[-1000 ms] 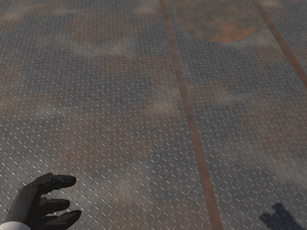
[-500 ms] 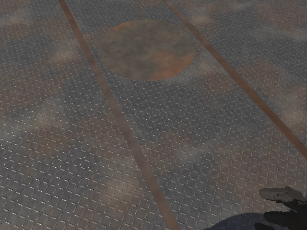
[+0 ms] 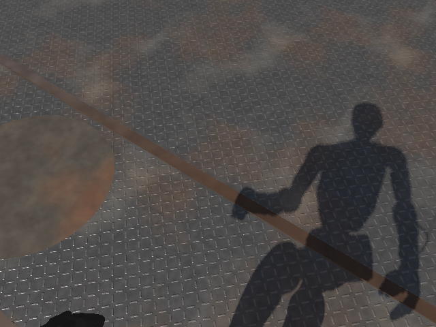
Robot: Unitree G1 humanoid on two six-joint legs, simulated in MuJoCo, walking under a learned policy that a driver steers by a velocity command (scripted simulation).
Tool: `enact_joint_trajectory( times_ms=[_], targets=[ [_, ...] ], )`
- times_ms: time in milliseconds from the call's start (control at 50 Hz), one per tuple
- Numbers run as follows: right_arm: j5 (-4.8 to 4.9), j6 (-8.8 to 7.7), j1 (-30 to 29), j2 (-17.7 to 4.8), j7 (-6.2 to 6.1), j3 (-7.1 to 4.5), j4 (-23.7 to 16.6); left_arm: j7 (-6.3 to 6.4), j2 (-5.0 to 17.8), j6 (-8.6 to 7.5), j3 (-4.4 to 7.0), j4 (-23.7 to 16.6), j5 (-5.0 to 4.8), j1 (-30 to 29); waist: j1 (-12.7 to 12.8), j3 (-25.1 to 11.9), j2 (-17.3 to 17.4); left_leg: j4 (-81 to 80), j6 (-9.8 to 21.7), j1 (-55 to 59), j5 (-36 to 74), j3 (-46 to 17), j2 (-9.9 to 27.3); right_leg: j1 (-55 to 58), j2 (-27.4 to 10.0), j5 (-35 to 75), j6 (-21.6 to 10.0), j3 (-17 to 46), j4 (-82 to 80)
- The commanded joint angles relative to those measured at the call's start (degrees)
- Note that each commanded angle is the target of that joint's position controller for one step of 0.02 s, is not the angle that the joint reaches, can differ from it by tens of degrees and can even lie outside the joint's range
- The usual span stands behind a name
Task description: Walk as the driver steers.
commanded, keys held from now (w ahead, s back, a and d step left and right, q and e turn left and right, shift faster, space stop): w+shift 0.04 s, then shift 0.96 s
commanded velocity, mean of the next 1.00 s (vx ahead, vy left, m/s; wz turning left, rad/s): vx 0.27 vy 0.00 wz -0.05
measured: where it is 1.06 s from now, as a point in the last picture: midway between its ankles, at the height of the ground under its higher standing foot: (226, 313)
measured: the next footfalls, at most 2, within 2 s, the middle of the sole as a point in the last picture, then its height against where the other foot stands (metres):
left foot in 0.34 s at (184, 297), level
right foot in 0.68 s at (267, 302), level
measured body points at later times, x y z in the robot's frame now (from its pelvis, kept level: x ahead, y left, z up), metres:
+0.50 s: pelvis +0.37 +0.03 +0.01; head +0.41 +0.01 +0.46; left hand +0.48 +0.29 -0.11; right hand +0.52 -0.22 -0.10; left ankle +0.50 +0.10 -0.71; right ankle +0.27 -0.11 -0.62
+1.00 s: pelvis +0.47 -0.02 +0.02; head +0.48 -0.03 +0.47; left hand +0.58 +0.22 -0.11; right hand +0.56 -0.28 -0.11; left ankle +0.50 +0.10 -0.71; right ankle +0.47 -0.15 -0.71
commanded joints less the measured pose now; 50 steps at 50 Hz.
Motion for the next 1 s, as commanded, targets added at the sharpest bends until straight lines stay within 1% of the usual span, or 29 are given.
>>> enact_joint_trajectory(
  times_ms=[20, 40, 80, 140, 160, 180, 220, 260, 300, 320, 340, 360, 380, 400, 420, 440, 460, 480, 520, 560, 620, 680, 700, 720, 740, 760, 800, 860, 1000],
  targets=[
    [0.31, -2.23, -8.1, -7.8, 0.13, -1.23, -9.5, 1.88, 11.5, -1.02, 4.93, 4.0, -0.78, 16.9, 7.7, -6.1, 0.8, 12.2, 1.6, -37.6, 4.4, -4.7, 1.3, 35.4, -19.5, 1.1, -8.2, 31.4, -22.2],
    [-0.57, -1.44, -7.4, -7.3, 0.42, -1.03, -9.0, 2.06, 9.4, -1.69, 4.35, 4.1, -0.75, 14.5, 5.1, -3.9, 1.5, 8.4, 1.0, -33.4, 4.5, -5.3, 2.9, 27.8, -17.2, 1.0, -7.2, 27.7, -24.1],
    [-1.45, 0.43, -6.4, -6.0, 0.94, -0.96, -7.5, 1.88, 4.2, -2.86, 2.54, 5.4, -1.65, 13.6, 1.8, 0.9, 1.3, 2.8, -0.7, -27.2, 3.0, -4.4, 3.6, 18.4, -14.4, 26.5, -5.8, 19.5, -25.4],
    [-1.67, 0.78, -12.0, -3.2, 1.56, -0.26, -10.1, 1.27, 5.9, -3.89, 2.76, 7.6, -2.67, 14.7, 1.0, 2.8, -1.0, -9.9, -2.0, -25.9, 8.8, 0.0, 1.5, 15.2, -11.3, 49.8, -4.8, 10.0, -26.6],
    [-1.32, 0.47, -14.0, -2.3, 1.73, 0.27, -10.7, 1.01, 5.9, -3.96, 2.79, 7.9, -2.76, 13.4, 0.9, 2.9, -1.8, -17.2, -1.8, -22.3, 14.3, 1.1, 0.8, 12.8, -8.9, 50.5, -3.6, 6.6, -26.9],
    [1.96, -2.19, -21.7, -2.5, 1.01, 0.03, -12.2, 1.99, 2.8, -4.12, 2.43, 6.3, -4.87, 11.5, 4.4, 2.5, 2.2, -23.1, -2.3, -22.9, 19.9, 0.2, -0.6, 13.2, -8.9, 45.5, -2.6, 7.0, -25.9],
    [1.4, -4.56, -26.5, -1.5, 1.81, 0.48, -13.8, 3.48, 6.6, -3.59, 2.99, 8.6, -4.64, 18.0, 6.8, -0.2, 1.3, -35.6, -2.1, -19.5, 34.2, 1.6, -4.4, 17.8, -9.6, 41.4, -1.4, 7.6, -26.5],
    [1.2, -4.86, -26.4, -4.2, 2.3, -0.56, -14.2, 4.05, 8.7, -2.89, 3.67, 10.3, -3.68, 20.2, 6.1, -1.6, -2.5, -39.8, -0.5, -15.2, 41.0, -0.4, -6.1, 21.6, -11.0, 38.4, 0.7, 9.1, -24.5],
    [0.68, -4.38, -19.3, -7.0, 2.06, -1.93, -12.3, 4.01, 8.5, -1.92, 3.72, 10.7, -2.78, 20.3, 2.0, -5.5, -5.1, -38.1, 1.0, -5.5, 38.2, -0.1, -9.3, 23.3, -10.6, 45.1, 2.8, 9.5, -15.7],
    [0.48, -4.28, -12.0, -8.7, 1.78, -2.76, -10.3, 3.73, 9.1, -1.45, 3.82, 10.1, -2.62, 17.1, -3.2, -8.3, -4.8, -39.2, 1.7, 1.2, 39.9, 0.2, -9.0, 23.2, -9.3, 48.7, 4.5, 7.9, -6.7],
    [-0.2, -4.06, -4.9, -10.6, 1.2, -3.22, -8.1, 3.4, 8.3, -1.11, 3.55, 8.9, -1.97, 15.0, -6.5, -12.1, -2.6, -39.0, 3.7, 10.8, 53.7, -4.0, -3.0, 19.1, -6.8, 40.0, 6.7, 6.9, 7.8],
    [-2.47, -3.78, -3.9, -13.2, 1.39, -2.68, -7.8, 2.86, 0.5, -0.77, 1.66, 9.9, -1.06, 26.1, -1.0, -22.2, 16.7, -30.0, 15.9, 29.2, 84.8, -21.9, 15.7, 3.4, 1.8, -17.2, 12.0, 6.4, 38.7],
    [-2.35, -3.28, -1.6, -8.3, 1.83, -1.49, -8.2, 1.9, 2.3, -0.81, 1.38, 13.5, -2.47, 34.9, -1.2, -35.2, 12.7, -30.4, 21.1, 36.3, 88.8, -35.4, 20.0, 0.6, 4.0, -26.7, 11.9, 19.2, 48.3],
    [0.02, -2.9, -6.9, -10.2, 2.16, -2.88, -8.2, 1.61, 5.0, -0.13, 2.08, 12.6, -5.74, 31.7, -0.2, -32.4, 9.1, -36.1, 23.8, 33.2, 59.3, -39.1, 22.2, -7.0, 0.5, -21.8, 12.0, 19.4, 52.2],
    [0.96, -1.98, -14.4, -8.1, 1.44, -2.64, -10.4, 2.36, 8.8, 0.64, 2.77, 9.2, -4.27, 18.9, -1.3, -22.7, 0.4, -43.1, 19.0, 17.9, 42.3, -34.0, 16.3, -5.5, -3.2, -16.0, 11.4, 12.9, 44.7],
    [0.6, -1.64, -17.4, -6.2, 0.94, -1.3, -10.1, 3.18, 9.5, 1.48, 3.45, 7.1, -3.05, 10.8, -0.4, -11.0, -2.3, -44.7, 16.3, 3.2, 48.0, -26.3, 11.9, -3.6, -4.1, -14.3, 11.7, 9.8, 40.6],
    [-0.38, -1.49, -20.2, -5.2, 0.76, -0.75, -9.5, 3.57, 6.4, 2.34, 3.2, 7.4, -3.08, 14.4, 5.0, -8.9, -1.0, -46.6, 15.7, -3.5, 41.9, -23.8, 10.1, -1.2, -6.3, -12.3, 11.9, 10.3, 37.0],
    [-0.55, -0.99, -21.1, -5.5, 0.85, -1.18, -9.4, 3.74, 5.4, 2.81, 3.02, 8.0, -2.79, 15.5, 5.3, -6.9, 1.7, -48.3, 14.5, -9.0, 40.4, -20.7, 7.3, 2.0, -6.6, -11.9, 12.1, 8.8, 31.6],
    [-0.81, -0.97, -22.2, -4.6, 1.08, -0.99, -8.5, 4.06, 0.8, 2.52, 1.93, 8.4, -2.97, 17.0, 7.2, -7.3, 4.6, -48.1, 13.0, -14.2, 50.5, -13.3, 4.3, 7.9, -7.3, -13.2, 12.8, 6.6, 17.2],
    [-0.7, -0.73, -20.2, -5.7, 0.64, -1.6, -7.3, 4.26, -0.5, 1.98, 1.4, 8.4, -2.37, 15.5, 6.6, -12.2, 5.0, -46.7, 13.1, -11.1, 55.4, -11.6, 5.2, 11.7, -7.5, -6.8, 13.1, 6.5, 8.6],
    [-0.09, 0.61, -22.5, -7.0, 0.13, -2.09, -6.9, 3.88, 1.7, 3.33, 2.09, 9.2, -2.93, 13.7, 6.9, -13.5, 6.4, -49.8, 11.6, -15.4, 23.9, -12.6, 6.0, 19.0, -8.0, 5.3, 11.4, 6.1, 0.7],
    [-0.09, 1.39, -21.5, -4.5, 0.02, -1.09, -5.7, 3.85, 2.7, 4.04, 2.71, 7.8, -0.76, 8.8, 6.5, -6.3, 6.6, -51.0, 5.4, -23.0, -9.2, -12.7, 1.9, 22.2, -8.0, 4.8, 8.3, 6.0, -7.8],
    [-0.41, 1.41, -19.5, -3.4, 0.03, -0.72, -4.8, 4.11, 4.4, 3.85, 2.91, 6.9, -0.4, 7.7, 5.8, -3.8, 3.6, -48.4, 2.6, -23.8, -12.5, -11.5, -0.1, 21.0, -11.9, 3.0, 6.6, 10.3, -13.3],
    [-0.18, 1.36, -15.5, -3.9, -0.08, -1.13, -4.5, 4.47, 8.2, 3.67, 3.64, 6.2, -1.0, 4.8, 1.7, -2.3, -3.3, -44.9, 0.6, -21.6, -8.3, -7.6, -3.9, 16.0, -14.2, -2.4, 4.2, 13.0, -15.1],
    [-0.31, 1.68, -15.9, -2.7, -0.6, -0.93, -4.1, 4.17, 5.7, 3.29, 3.42, 7.5, -1.15, 4.4, 1.7, -2.8, -7.5, -42.0, -0.8, -12.7, -1.0, -3.9, -5.3, 7.0, -13.1, -16.3, 4.0, 12.8, -19.1],
    [-0.47, 1.97, -16.8, -3.3, -1.08, -1.22, -3.8, 3.92, 3.1, 2.6, 2.81, 7.7, -1.07, 3.4, 1.7, -1.5, -8.0, -39.9, -1.6, -8.4, 3.5, -3.0, -5.6, 3.1, -11.6, -20.0, 5.2, 12.6, -21.1],
    [-0.7, 2.53, -15.9, -3.4, -1.69, -1.5, -2.6, 3.62, 1.6, 1.39, 2.3, 8.2, -1.3, 2.1, 1.1, -1.2, -7.7, -39.8, -1.5, -5.6, 7.2, -3.4, -4.6, 2.5, -10.6, -15.2, 6.8, 11.5, -20.6],
    [-0.21, 2.23, -16.3, -4.2, -1.49, -1.76, -1.4, 3.79, 2.3, 0.62, 2.62, 9.8, -2.08, 5.1, 2.9, -1.8, -1.4, -41.4, -0.2, -8.3, 7.6, -4.7, -3.5, 8.4, -9.1, -4.9, 7.3, 9.3, -16.3],
    [0.42, 2.09, -17.2, -3.6, -1.68, -1.91, 1.0, 3.85, 2.1, 0.47, 2.88, 13.3, -2.73, 6.7, 3.8, -5.4, 0.1, -39.4, -0.7, -5.6, 18.2, -4.5, -3.4, 14.3, -8.6, 11.7, 6.1, 8.0, -12.4]
  ],
)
